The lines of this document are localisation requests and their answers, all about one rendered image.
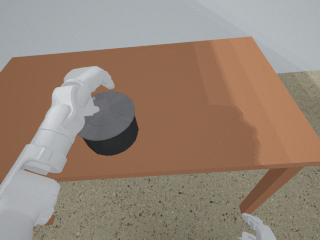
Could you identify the robot left forearm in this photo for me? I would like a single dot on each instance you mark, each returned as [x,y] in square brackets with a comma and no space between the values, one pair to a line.
[49,147]

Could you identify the left robot upper arm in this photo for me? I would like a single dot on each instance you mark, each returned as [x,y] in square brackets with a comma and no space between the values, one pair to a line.
[29,200]

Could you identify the pot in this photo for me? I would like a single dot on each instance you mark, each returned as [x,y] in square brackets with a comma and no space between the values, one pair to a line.
[116,144]

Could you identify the table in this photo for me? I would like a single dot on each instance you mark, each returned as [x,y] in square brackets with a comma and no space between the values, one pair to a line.
[201,107]

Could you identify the robot left hand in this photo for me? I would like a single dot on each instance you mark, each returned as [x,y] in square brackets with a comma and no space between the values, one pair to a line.
[93,76]

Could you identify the lid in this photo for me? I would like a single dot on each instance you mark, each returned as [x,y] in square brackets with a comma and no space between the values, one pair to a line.
[110,125]

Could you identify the robot right hand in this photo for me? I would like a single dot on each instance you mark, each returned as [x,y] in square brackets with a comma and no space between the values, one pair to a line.
[263,232]

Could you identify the knob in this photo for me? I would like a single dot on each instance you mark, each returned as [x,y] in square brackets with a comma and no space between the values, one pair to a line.
[104,107]

